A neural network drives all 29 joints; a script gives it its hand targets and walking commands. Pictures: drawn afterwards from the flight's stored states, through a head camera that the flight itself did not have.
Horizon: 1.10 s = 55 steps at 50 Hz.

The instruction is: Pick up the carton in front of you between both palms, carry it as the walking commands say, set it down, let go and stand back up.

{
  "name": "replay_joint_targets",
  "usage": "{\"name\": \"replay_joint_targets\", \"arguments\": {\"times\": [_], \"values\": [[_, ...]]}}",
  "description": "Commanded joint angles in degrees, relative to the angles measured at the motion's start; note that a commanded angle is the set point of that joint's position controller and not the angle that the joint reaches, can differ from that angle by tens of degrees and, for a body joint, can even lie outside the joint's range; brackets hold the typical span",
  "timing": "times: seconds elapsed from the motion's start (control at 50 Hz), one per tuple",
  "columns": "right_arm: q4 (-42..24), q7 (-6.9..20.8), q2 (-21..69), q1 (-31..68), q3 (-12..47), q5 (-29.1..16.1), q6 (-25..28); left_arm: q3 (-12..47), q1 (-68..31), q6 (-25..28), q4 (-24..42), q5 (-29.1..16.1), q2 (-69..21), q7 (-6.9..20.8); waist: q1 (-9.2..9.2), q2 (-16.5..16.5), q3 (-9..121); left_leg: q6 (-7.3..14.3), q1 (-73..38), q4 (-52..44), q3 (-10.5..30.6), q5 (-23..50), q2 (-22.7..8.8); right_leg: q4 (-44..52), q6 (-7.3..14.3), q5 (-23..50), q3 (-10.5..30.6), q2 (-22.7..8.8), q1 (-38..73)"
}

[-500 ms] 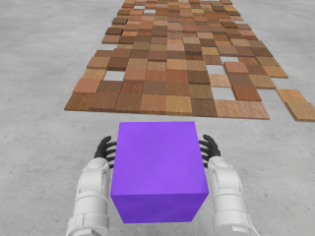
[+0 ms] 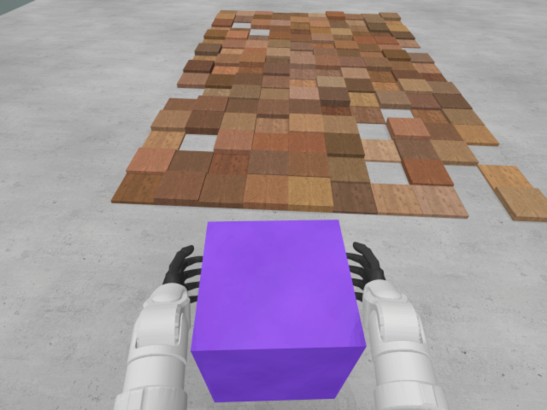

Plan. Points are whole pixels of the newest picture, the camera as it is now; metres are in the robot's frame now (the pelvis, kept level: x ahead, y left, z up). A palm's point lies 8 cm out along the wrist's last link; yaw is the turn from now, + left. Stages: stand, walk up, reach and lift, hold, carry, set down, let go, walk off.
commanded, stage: reach and lift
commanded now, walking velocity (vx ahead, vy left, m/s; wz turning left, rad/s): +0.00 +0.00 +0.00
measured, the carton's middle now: (274, 314) +0.28 +0.00 -0.04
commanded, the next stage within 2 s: hold in 0.10 s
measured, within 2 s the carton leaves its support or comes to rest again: neither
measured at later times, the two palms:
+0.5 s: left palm (172, 292) +0.27 +0.15 +0.05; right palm (377, 289) +0.28 -0.15 +0.05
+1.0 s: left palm (172, 289) +0.28 +0.15 +0.05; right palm (376, 286) +0.28 -0.15 +0.05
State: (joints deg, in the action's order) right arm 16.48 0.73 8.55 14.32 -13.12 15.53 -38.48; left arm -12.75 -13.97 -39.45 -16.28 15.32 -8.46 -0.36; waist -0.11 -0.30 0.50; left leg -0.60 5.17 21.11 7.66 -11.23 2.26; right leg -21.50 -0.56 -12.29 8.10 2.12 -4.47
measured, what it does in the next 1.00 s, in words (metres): stands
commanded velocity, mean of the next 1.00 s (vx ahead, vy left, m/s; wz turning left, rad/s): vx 0.02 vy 0.00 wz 0.00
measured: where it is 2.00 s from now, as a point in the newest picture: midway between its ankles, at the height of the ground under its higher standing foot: (278, 378)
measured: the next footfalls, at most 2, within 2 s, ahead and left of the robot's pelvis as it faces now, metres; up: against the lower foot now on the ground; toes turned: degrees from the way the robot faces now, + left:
left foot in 1.40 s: +0.14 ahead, +0.08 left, +0.00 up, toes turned +7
right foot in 1.72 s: +0.43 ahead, -0.15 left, +0.00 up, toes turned -12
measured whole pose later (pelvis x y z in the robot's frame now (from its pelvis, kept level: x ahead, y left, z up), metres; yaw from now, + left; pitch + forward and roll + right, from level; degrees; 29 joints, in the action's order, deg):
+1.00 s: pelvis -0.01 +0.00 +0.00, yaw +0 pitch -6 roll +0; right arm 13.1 1.2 8.8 15.4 -13.2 15.7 -43.1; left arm -12.7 -15.0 -44.0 -12.9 15.6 -8.7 0.1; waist -0.1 -0.3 0.0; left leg -0.6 3.7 21.0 7.1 -10.9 2.0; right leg -21.2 -0.6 -11.8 7.7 2.1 -2.9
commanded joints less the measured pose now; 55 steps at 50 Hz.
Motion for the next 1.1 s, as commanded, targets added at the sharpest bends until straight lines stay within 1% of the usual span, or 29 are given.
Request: {"name": "replay_joint_targets", "arguments": {"times": [0.0, 0.08, 0.14, 0.18, 0.24, 0.3, 0.4, 0.52, 0.68, 0.96, 0.98, 1.0, 1.02, 1.04, 1.06, 1.08], "values": [[-1.28, 13.22, 53.93, 25.26, 30.67, -13.56, 0.84, 31.21, -27.56, 1.81, 3.33, -14.35, -53.29, 13.91, 0.08, 0.06, 13.47, -0.65, -4.87, -1.92, -3.75, 13.42, 3.58, 2.46, -0.7, 14.5, -3.71, 3.51, 2.48], [-1.87, 13.22, 54.03, 25.86, 30.99, -13.83, 0.33, 31.62, -28.21, 1.31, 3.98, -14.56, -53.26, 14.04, 0.12, 0.06, 13.17, -0.63, -4.93, -2.06, -3.86, 12.44, 3.58, 2.76, -0.71, 13.66, -3.68, 3.47, 2.66], [-5.16, 13.09, 54.61, 26.53, 33.32, -15.29, -0.54, 34.18, -28.92, 0.5, 7.19, -16.13, -53.97, 14.01, 0.04, 0.04, 15.1, -0.74, -6.31, -2.18, -3.72, 14.18, 3.6, 2.99, -0.91, 15.84, -3.55, 3.46, 4.15], [-6.39, 12.79, 53.72, 25.94, 33.73, -15.59, -1.71, 34.64, -28.39, -0.62, 8.39, -16.52, -53.21, 13.73, 0.0, 0.07, 14.88, -0.82, -6.75, -2.66, -3.57, 14.48, 3.48, 3.4, -0.89, 16.23, -3.5, 3.42, 4.79], [-4.55, 12.53, 51.58, 24.62, 31.49, -14.32, -3.28, 32.38, -27.28, -2.22, 6.59, -15.1, -51.06, 13.47, -0.03, 0.25, 10.29, -0.77, -5.32, -3.66, -3.81, 9.96, 3.3, 4.49, -0.61, 11.13, -3.7, 3.31, 3.45], [-3.09, 12.88, 51.32, 25.99, 29.94, -13.46, -3.69, 30.73, -28.42, -2.7, 4.89, -14.08, -50.86, 13.71, -0.13, 0.28, 7.5, -0.58, -4.26, -4.07, -4.15, 5.85, 3.2, 4.95, -0.46, 6.66, -4.07, 3.18, 1.99], [-3.28, 13.43, 52.64, 29.85, 30.48, -14.0, -3.22, 31.06, -32.0, -2.26, 4.9, -14.53, -52.46, 14.08, -0.09, 0.31, 9.39, -0.45, -4.78, -3.46, -4.12, 5.4, 3.08, 4.29, -0.39, 5.95, -4.33, 3.13, 1.94], [-2.49, 13.54, 52.7, 31.38, 30.42, -13.95, -2.89, 30.98, -33.36, -1.99, 4.01, -14.52, -52.85, 14.07, -0.04, 0.3, 10.34, -0.52, -4.8, -3.18, -4.21, 4.46, 2.9, 3.98, -0.27, 4.81, -4.44, 3.16, 1.63], [-2.02, 13.51, 52.48, 30.85, 30.04, -13.63, -2.88, 30.73, -32.84, -2.04, 3.74, -14.36, -52.77, 13.97, -0.12, 0.36, 10.69, -0.61, -5.27, -3.19, -4.13, 5.88, 2.96, 3.92, -0.28, 6.31, -4.36, 3.24, 1.97], [-4.29, 13.1, 52.23, 27.7, 30.76, -14.25, -3.29, 31.37, -29.62, -2.4, 6.06, -14.82, -51.99, 13.76, 0.01, 0.16, 11.35, -0.68, -6.32, -3.24, -3.96, 10.45, 3.23, 4.06, -0.52, 11.19, -3.91, 3.27, 3.45], [-5.08, 13.07, 52.29, 28.59, 32.07, -14.91, -3.53, 32.45, -30.69, -2.58, 6.83, -15.94, -52.44, 13.75, 0.28, 0.7, 11.47, 0.72, 0.5, 1.63, -2.83, 2.54, -6.68, -0.84, 0.62, 3.37, -2.04, -6.7, -3.5], [-5.38, 12.94, 52.07, 28.27, 31.63, -14.77, -3.68, 32.21, -30.65, -2.67, 7.33, -15.94, -51.85, 13.68, 0.2, 0.56, 12.59, 1.3, 2.49, 0.02, -0.77, -10.14, -6.59, 0.09, 1.06, -8.67, -0.41, -6.09, -5.0], [-7.16, 12.73, 52.02, 28.18, 32.77, -15.63, -3.83, 33.55, -30.77, -2.83, 8.9, -16.54, -52.01, 13.55, 0.13, 0.9, 11.44, 1.73, 5.62, -1.19, -0.01, -22.54, -6.32, 0.78, 1.35, -20.61, 0.03, -5.29, -8.43], [-8.68, 12.45, 52.33, 28.55, 33.97, -16.49, -4.11, 34.96, -31.6, -3.05, 10.49, -17.34, -52.33, 13.31, -0.04, 1.09, 10.09, 2.02, 7.7, -1.57, 0.53, -29.33, -6.47, 0.38, 1.56, -26.59, -0.12, -4.79, -11.24], [-10.83, 12.08, 52.42, 29.12, 35.29, -17.36, -4.41, 36.56, -32.05, -3.31, 12.47, -18.27, -52.58, 13.03, -0.17, 1.64, 9.52, 2.35, 8.03, -1.46, 1.36, -28.92, -7.42, -1.32, 1.49, -25.31, -1.09, -4.8, -12.89], [-13.0, 11.65, 52.5, 29.18, 36.74, -18.23, -4.86, 38.12, -31.93, -3.73, 14.56, -19.12, -52.68, 12.68, -0.23, 2.74, 10.69, 2.9, 7.11, -1.62, 2.0, -26.45, -8.48, -3.94, 1.38, -21.17, -3.17, -4.34, -13.91]]}}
